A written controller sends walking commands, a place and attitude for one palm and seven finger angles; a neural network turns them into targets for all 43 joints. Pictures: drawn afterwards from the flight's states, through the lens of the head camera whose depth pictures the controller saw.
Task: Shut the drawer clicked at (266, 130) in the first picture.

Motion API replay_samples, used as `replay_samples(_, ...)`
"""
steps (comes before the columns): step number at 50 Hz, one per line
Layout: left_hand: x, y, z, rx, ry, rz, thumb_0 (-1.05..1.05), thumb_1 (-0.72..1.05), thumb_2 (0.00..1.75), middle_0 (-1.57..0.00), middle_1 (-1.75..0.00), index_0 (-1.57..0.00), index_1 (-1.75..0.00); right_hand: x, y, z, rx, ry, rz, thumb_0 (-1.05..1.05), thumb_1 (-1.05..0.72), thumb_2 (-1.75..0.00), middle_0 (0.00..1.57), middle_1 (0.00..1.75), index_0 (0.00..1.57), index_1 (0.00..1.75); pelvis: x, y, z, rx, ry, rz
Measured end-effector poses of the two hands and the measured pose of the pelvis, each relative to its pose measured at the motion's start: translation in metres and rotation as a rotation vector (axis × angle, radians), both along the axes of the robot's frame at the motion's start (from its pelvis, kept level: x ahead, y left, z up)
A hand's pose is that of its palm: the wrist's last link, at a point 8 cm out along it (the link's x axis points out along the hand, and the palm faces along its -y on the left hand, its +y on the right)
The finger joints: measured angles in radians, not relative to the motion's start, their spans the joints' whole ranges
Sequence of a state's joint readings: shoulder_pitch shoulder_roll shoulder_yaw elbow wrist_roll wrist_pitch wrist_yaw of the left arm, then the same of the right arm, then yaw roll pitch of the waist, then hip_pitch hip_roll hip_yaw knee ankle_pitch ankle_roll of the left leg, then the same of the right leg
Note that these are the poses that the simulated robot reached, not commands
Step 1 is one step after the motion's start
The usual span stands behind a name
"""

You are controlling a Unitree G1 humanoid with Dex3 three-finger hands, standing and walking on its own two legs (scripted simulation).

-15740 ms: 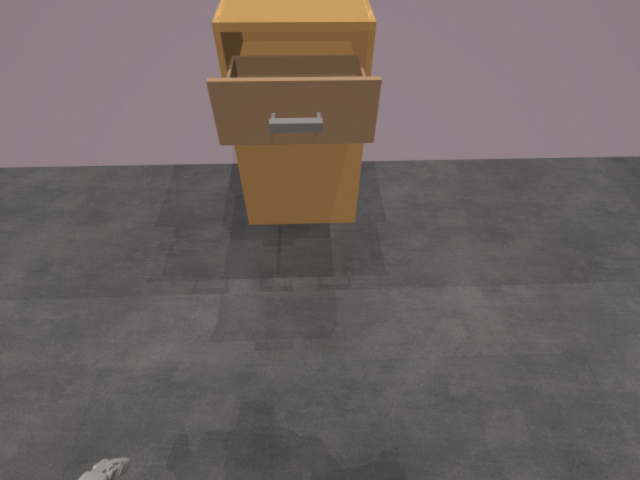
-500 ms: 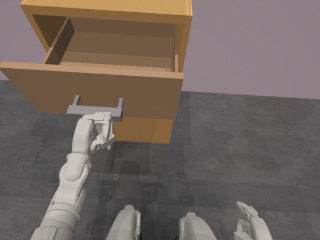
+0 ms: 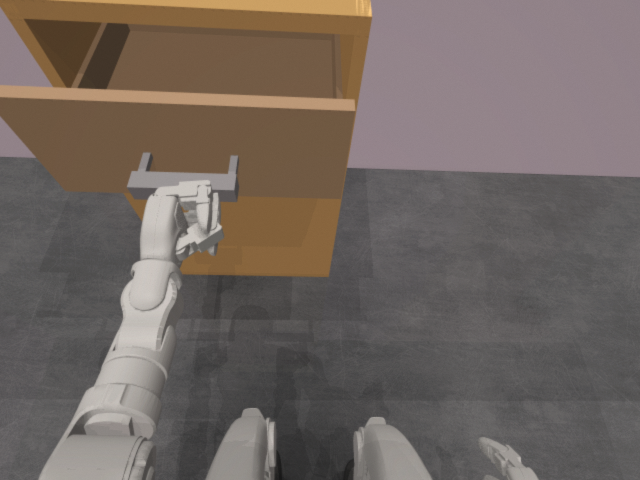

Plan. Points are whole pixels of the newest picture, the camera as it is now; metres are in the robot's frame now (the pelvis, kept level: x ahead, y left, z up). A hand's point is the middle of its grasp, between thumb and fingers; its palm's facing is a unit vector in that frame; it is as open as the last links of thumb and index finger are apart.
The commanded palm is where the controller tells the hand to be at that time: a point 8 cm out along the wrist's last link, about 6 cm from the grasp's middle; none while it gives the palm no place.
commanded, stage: push the drawer shut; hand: left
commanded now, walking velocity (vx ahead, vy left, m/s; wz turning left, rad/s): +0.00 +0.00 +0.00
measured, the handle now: (188, 173) +0.49 +0.17 +0.04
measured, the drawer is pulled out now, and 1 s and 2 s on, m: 0.14 0.02 0.00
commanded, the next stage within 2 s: pull the fist back off the drawer in 1.52 s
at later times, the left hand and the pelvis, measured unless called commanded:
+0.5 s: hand (222, 180) +0.49 +0.13 +0.04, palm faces -0.02 -1.00 -0.05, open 2.8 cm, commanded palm +0.47 +0.18 +0.04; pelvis +0.00 -0.01 -0.01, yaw -1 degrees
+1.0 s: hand (226, 151) +0.54 +0.13 +0.04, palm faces -0.01 -1.00 -0.04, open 3.0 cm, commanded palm +0.53 +0.17 +0.04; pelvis +0.00 +0.00 -0.02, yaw -2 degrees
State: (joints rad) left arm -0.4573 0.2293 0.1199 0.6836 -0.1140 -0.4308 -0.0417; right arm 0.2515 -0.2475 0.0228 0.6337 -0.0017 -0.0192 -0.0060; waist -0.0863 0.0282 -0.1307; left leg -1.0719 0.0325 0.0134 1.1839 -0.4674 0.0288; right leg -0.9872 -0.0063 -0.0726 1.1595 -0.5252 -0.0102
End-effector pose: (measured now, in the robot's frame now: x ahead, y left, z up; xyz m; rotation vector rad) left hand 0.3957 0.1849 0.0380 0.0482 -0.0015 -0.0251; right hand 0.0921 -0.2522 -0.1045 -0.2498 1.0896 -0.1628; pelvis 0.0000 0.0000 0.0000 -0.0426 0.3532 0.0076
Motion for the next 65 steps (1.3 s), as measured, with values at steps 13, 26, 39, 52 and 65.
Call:
replay_samples(13, 0.037, -0.001, 0.000, 0.001, 0.006, 0.007, -0.07, 0.72, 0.90, -1.41, -1.60, -1.40, -1.60, -0.021, -0.006, -0.006, -0.011, 0.067, -0.027, 0.01, -0.91, -0.90, 0.20, 0.30, 0.21, 0.30, -0.002, -0.004, -0.004, 0.000, 0.025, -0.004)
replay_samples(26, 0.072, -0.001, 0.001, -0.003, 0.018, 0.010, -0.06, 0.72, 0.89, -1.40, -1.60, -1.40, -1.60, -0.058, -0.013, -0.010, -0.017, 0.176, -0.072, 0.01, -0.91, -0.90, 0.20, 0.30, 0.21, 0.30, -0.001, -0.006, -0.009, -0.004, 0.059, -0.014)
replay_samples(39, 0.099, -0.001, 0.002, -0.005, 0.017, 0.015, -0.04, 0.71, 0.89, -1.40, -1.60, -1.40, -1.60, -0.081, -0.010, -0.011, -0.018, 0.242, -0.107, 0.01, -0.91, -0.90, 0.20, 0.30, 0.21, 0.30, -0.001, -0.005, -0.013, -0.013, 0.087, -0.022)
replay_samples(52, 0.123, -0.002, 0.004, -0.004, 0.018, 0.022, -0.02, 0.71, 0.89, -1.40, -1.60, -1.40, -1.60, -0.098, -0.004, -0.013, -0.025, 0.295, -0.116, 0.01, -0.91, -0.90, 0.20, 0.30, 0.21, 0.30, -0.004, -0.001, -0.019, -0.025, 0.117, -0.020)
replay_samples(65, 0.144, -0.001, 0.005, 0.003, 0.020, 0.022, -0.02, 0.67, 0.92, -1.40, -1.60, -1.40, -1.60, -0.125, 0.002, -0.014, -0.030, 0.370, -0.135, 0.01, -0.91, -0.90, 0.20, 0.30, 0.21, 0.30, -0.007, 0.002, -0.026, -0.039, 0.148, -0.022)
